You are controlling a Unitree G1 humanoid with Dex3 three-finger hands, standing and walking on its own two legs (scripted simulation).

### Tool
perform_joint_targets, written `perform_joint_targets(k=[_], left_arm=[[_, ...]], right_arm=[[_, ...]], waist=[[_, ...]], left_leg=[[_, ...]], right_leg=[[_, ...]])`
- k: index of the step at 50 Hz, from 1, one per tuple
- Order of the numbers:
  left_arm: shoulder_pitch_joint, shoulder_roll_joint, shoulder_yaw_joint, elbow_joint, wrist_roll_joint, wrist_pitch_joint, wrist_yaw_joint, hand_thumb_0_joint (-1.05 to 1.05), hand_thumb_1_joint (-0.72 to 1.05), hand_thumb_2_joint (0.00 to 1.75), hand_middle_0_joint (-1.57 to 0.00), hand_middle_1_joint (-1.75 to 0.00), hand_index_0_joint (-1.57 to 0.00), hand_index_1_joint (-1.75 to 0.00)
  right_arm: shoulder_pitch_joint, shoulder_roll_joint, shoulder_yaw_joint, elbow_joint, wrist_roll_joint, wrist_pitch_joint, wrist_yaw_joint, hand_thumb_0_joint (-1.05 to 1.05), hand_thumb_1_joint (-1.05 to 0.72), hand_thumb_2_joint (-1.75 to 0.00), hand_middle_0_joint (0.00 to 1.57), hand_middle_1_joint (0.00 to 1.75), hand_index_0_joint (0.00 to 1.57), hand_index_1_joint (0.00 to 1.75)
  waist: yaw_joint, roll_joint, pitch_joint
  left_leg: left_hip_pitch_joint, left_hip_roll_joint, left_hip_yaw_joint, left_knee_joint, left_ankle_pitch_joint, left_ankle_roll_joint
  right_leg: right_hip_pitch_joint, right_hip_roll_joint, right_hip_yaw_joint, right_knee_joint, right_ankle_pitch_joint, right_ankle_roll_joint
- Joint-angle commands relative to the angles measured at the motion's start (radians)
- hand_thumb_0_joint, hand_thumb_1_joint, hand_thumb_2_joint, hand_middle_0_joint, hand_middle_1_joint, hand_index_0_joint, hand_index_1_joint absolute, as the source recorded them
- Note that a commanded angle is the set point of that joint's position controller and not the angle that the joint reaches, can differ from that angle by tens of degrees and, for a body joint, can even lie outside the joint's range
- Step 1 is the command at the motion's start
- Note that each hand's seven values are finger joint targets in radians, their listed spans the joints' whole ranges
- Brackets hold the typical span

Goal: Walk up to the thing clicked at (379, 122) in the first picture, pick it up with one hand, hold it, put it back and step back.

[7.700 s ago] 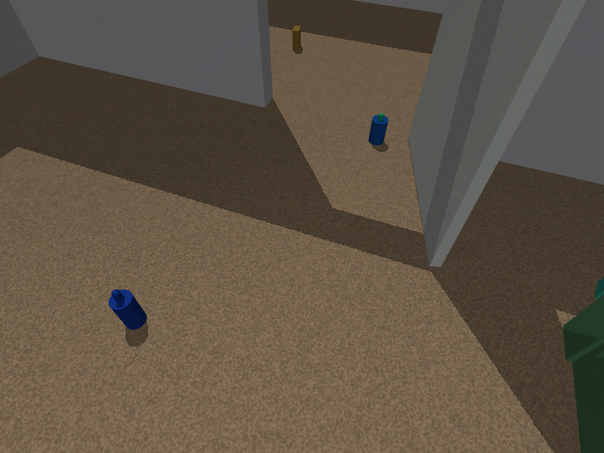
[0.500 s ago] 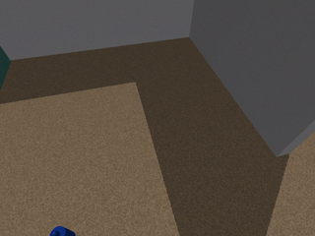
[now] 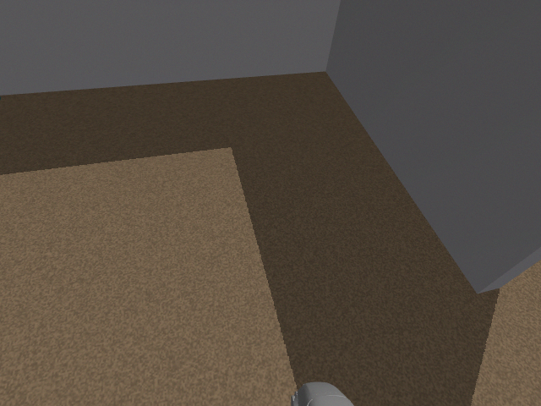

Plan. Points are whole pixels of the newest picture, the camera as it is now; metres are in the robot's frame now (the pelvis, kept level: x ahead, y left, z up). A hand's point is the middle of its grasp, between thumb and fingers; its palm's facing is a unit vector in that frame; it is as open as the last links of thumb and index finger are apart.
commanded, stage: walk up
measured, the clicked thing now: out of the picture -0.11 -1.03 -0.68
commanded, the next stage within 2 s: stand in 1.52 s
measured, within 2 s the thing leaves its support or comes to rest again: neither
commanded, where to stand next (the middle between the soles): +0.34 -0.02 m, yaw -2 degrees
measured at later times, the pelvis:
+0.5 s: pelvis +0.18 -0.03 +0.00, yaw +2 degrees
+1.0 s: pelvis +0.30 -0.03 -0.02, yaw +2 degrees
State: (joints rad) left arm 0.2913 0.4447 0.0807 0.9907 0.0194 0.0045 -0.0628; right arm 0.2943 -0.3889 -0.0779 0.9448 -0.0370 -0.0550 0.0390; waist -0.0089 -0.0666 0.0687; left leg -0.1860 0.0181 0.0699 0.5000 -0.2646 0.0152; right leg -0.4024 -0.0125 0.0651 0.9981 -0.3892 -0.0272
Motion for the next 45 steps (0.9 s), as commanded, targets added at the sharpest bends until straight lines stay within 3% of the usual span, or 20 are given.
perform_joint_targets(k=[1, 3, 7, 10, 11, 12, 13, 16, 18, 21, 24, 28, 29, 30, 31, 32, 36, 42, 43, 45], left_arm=[[-0.020, 0.175, 0.033, -0.099, -0.001, -0.038, -0.004, 0.00, 0.90, 0.90, -0.20, -0.30, -0.20, -0.30], [-0.084, 0.161, 0.035, -0.135, 0.005, -0.046, -0.014, 0.00, 0.90, 0.90, -0.20, -0.30, -0.20, -0.30], [-0.086, 0.140, 0.042, -0.154, 0.005, -0.057, -0.015, 0.00, 0.90, 0.90, -0.20, -0.30, -0.20, -0.30], [0.087, 0.177, 0.072, -0.118, 0.003, -0.072, 0.006, 0.00, 0.90, 0.90, -0.20, -0.30, -0.20, -0.30], [0.175, 0.256, 0.100, -0.118, 0.013, -0.083, 0.018, 0.00, 0.90, 0.90, -0.20, -0.30, -0.20, -0.30], [0.174, 0.325, 0.103, -0.144, -0.001, -0.086, 0.024, 0.00, 0.90, 0.90, -0.20, -0.30, -0.20, -0.30], [0.109, 0.318, 0.098, -0.165, -0.014, -0.081, 0.022, 0.00, 0.90, 0.90, -0.20, -0.30, -0.20, -0.30], [-0.026, 0.227, 0.069, -0.207, -0.021, -0.078, 0.031, 0.00, 0.90, 0.90, -0.20, -0.30, -0.20, -0.30], [-0.023, 0.211, 0.062, -0.220, -0.013, -0.087, 0.028, 0.00, 0.90, 0.90, -0.20, -0.30, -0.20, -0.30], [0.007, 0.211, 0.066, -0.238, -0.009, -0.092, 0.027, 0.00, 0.90, 0.90, -0.20, -0.30, -0.20, -0.30], [-0.007, 0.223, 0.066, -0.265, -0.004, -0.089, 0.016, 0.00, 0.90, 0.90, -0.20, -0.30, -0.20, -0.30], [-0.038, 0.180, 0.032, -0.278, -0.007, -0.064, 0.021, 0.00, 0.90, 0.90, -0.20, -0.30, -0.20, -0.30], [-0.001, 0.133, 0.013, -0.280, -0.010, -0.059, 0.027, 0.00, 0.90, 0.90, -0.20, -0.30, -0.20, -0.30], [0.032, 0.070, -0.006, -0.294, -0.017, -0.058, 0.030, 0.00, 0.90, 0.90, -0.20, -0.30, -0.20, -0.30], [0.078, 0.133, 0.016, -0.264, -0.020, -0.042, 0.043, 0.00, 0.90, 0.90, -0.20, -0.30, -0.20, -0.30], [0.063, 0.196, 0.027, -0.241, -0.013, -0.033, 0.053, 0.00, 0.90, 0.90, -0.20, -0.30, -0.20, -0.30], [0.107, 0.164, 0.021, -0.182, -0.024, -0.025, 0.054, 0.00, 0.90, 0.90, -0.20, -0.30, -0.20, -0.30], [0.051, 0.123, 0.011, -0.141, -0.023, -0.023, 0.059, 0.00, 0.90, 0.90, -0.20, -0.30, -0.20, -0.30], [0.057, 0.121, 0.013, -0.130, -0.022, -0.024, 0.062, 0.00, 0.90, 0.90, -0.20, -0.30, -0.20, -0.30], [0.050, 0.163, 0.021, -0.117, -0.009, -0.038, 0.069, 0.00, 0.90, 0.90, -0.20, -0.30, -0.20, -0.30]], right_arm=[[-0.019, -0.286, -0.069, -0.114, 0.008, -0.041, -0.016, 0.00, -0.90, -0.90, 0.20, 0.30, 0.20, 0.30], [0.002, -0.295, -0.069, -0.124, 0.015, -0.042, -0.012, 0.00, -0.90, -0.90, 0.20, 0.30, 0.20, 0.30], [0.015, -0.293, -0.067, -0.150, 0.023, -0.034, -0.010, 0.00, -0.90, -0.90, 0.20, 0.30, 0.20, 0.30], [0.038, -0.226, -0.038, -0.178, 0.032, -0.025, -0.014, 0.00, -0.90, -0.90, 0.20, 0.30, 0.20, 0.30], [0.077, -0.166, -0.016, -0.196, 0.038, -0.028, -0.017, 0.00, -0.90, -0.90, 0.20, 0.30, 0.20, 0.30], [0.077, -0.169, -0.013, -0.207, 0.044, -0.021, -0.021, 0.00, -0.90, -0.90, 0.20, 0.30, 0.20, 0.30], [0.046, -0.244, -0.037, -0.182, 0.031, -0.009, -0.032, 0.00, -0.90, -0.90, 0.20, 0.30, 0.20, 0.30], [0.104, -0.248, -0.036, -0.138, 0.043, -0.006, -0.018, 0.00, -0.90, -0.90, 0.20, 0.30, 0.20, 0.30], [0.132, -0.225, -0.035, -0.125, 0.030, -0.006, -0.003, 0.00, -0.90, -0.90, 0.20, 0.30, 0.20, 0.30], [0.082, -0.205, -0.034, -0.146, 0.018, -0.009, 0.009, 0.00, -0.90, -0.90, 0.20, 0.30, 0.20, 0.30], [0.027, -0.193, -0.035, -0.171, 0.015, -0.022, 0.015, 0.00, -0.90, -0.90, 0.20, 0.30, 0.20, 0.30], [0.123, -0.202, -0.051, -0.128, 0.011, -0.042, -0.010, 0.00, -0.90, -0.90, 0.20, 0.30, 0.20, 0.30], [0.166, -0.237, -0.058, -0.119, 0.010, -0.047, -0.022, 0.00, -0.90, -0.90, 0.20, 0.30, 0.20, 0.30], [0.205, -0.332, -0.077, -0.135, 0.000, -0.053, -0.034, 0.00, -0.90, -0.90, 0.20, 0.30, 0.20, 0.30], [0.176, -0.383, -0.085, -0.173, 0.012, -0.050, -0.036, 0.00, -0.90, -0.90, 0.20, 0.30, 0.20, 0.30], [0.134, -0.368, -0.087, -0.176, 0.031, -0.045, -0.036, 0.00, -0.90, -0.90, 0.20, 0.30, 0.20, 0.30], [0.038, -0.282, -0.044, -0.191, 0.027, -0.042, -0.054, 0.00, -0.90, -0.90, 0.20, 0.30, 0.20, 0.30], [-0.036, -0.260, -0.018, -0.200, 0.025, -0.015, -0.057, 0.00, -0.90, -0.90, 0.20, 0.30, 0.20, 0.30], [-0.050, -0.264, -0.016, -0.199, 0.032, -0.007, -0.056, 0.00, -0.90, -0.90, 0.20, 0.30, 0.20, 0.30], [-0.099, -0.224, -0.002, -0.200, 0.048, 0.013, -0.054, 0.00, -0.90, -0.90, 0.20, 0.30, 0.20, 0.30]], waist=[[-0.004, 0.209, 0.067], [-0.014, 0.203, 0.064], [-0.009, 0.214, 0.009], [0.089, 0.037, -0.101], [0.127, -0.187, -0.152], [0.119, -0.248, -0.122], [0.103, -0.106, -0.058], [0.028, -0.085, 0.046], [0.023, -0.106, 0.033], [0.040, -0.105, 0.021], [0.049, -0.097, 0.015], [-0.030, 0.028, -0.059], [-0.047, 0.141, -0.093], [-0.051, 0.371, -0.124], [-0.036, 0.282, -0.121], [-0.030, 0.180, -0.092], [0.030, 0.231, -0.053], [0.019, 0.258, -0.114], [0.028, 0.246, -0.130], [0.057, 0.142, -0.137]], left_leg=[[0.031, 0.272, -0.241, -0.325, -0.134, 0.199], [0.024, 0.251, -0.204, -0.294, -0.062, 0.202], [0.005, 0.217, -0.145, -0.178, 0.154, 0.162], [-0.090, 0.135, -0.071, 0.180, 0.297, 0.101], [-0.235, 0.037, -0.007, 0.487, 0.136, 0.056], [-0.417, -0.090, -0.045, 0.619, -0.256, 0.029], [-0.391, -0.023, -0.157, 0.724, -0.283, 0.030], [-0.369, 0.050, -0.165, 0.614, -0.133, 0.023], [-0.331, 0.047, -0.126, 0.531, -0.070, 0.003], [-0.346, 0.062, -0.077, 0.347, -0.063, -0.027], [-0.249, 0.066, -0.042, 0.190, -0.008, -0.020], [0.068, -0.004, 0.007, 0.062, 0.121, 0.002], [0.149, 0.022, -0.050, -0.011, 0.054, 0.033], [0.200, 0.255, -0.418, -0.115, 0.059, 0.109], [0.158, 0.410, -0.708, -0.216, -0.024, 0.236], [0.099, 0.422, -0.697, -0.193, 0.006, 0.288], [-0.020, 0.261, -0.284, -0.111, 0.301, 0.187], [-0.103, 0.230, -0.159, 0.037, 0.542, 0.185], [-0.125, 0.225, -0.158, 0.075, 0.498, 0.174], [-0.196, 0.169, -0.140, 0.172, 0.246, 0.093]], right_leg=[[-0.131, -0.073, 0.008, -0.138, 0.065, 0.038], [-0.071, -0.095, -0.041, -0.267, 0.098, 0.031], [0.089, -0.037, -0.130, -0.385, 0.173, 0.003], [0.407, 0.002, -0.133, -0.498, 0.171, -0.030], [0.516, -0.179, 0.135, -0.602, 0.027, -0.085], [0.516, -0.406, 0.551, -0.771, -0.062, -0.193], [0.366, -0.433, 0.553, -0.757, -0.135, -0.254], [0.201, -0.279, 0.235, -0.784, -0.161, -0.195], [0.188, -0.238, 0.128, -0.771, 0.009, -0.195], [0.228, -0.237, 0.058, -0.749, 0.101, -0.216], [0.174, -0.249, 0.031, -0.726, 0.071, -0.210], [0.018, -0.201, -0.053, -0.461, 0.162, -0.136], [-0.012, -0.145, -0.108, -0.285, 0.182, -0.099], [-0.143, -0.025, -0.170, -0.011, 0.019, -0.029], [-0.190, 0.030, -0.070, 0.084, -0.206, -0.020], [-0.185, -0.013, 0.001, 0.177, -0.213, -0.021], [-0.098, -0.064, 0.007, 0.060, -0.065, -0.016], [0.109, -0.033, -0.098, -0.230, 0.036, 0.012], [0.163, -0.019, -0.114, -0.294, 0.093, 0.008], [0.245, -0.040, -0.061, -0.462, 0.256, -0.022]])
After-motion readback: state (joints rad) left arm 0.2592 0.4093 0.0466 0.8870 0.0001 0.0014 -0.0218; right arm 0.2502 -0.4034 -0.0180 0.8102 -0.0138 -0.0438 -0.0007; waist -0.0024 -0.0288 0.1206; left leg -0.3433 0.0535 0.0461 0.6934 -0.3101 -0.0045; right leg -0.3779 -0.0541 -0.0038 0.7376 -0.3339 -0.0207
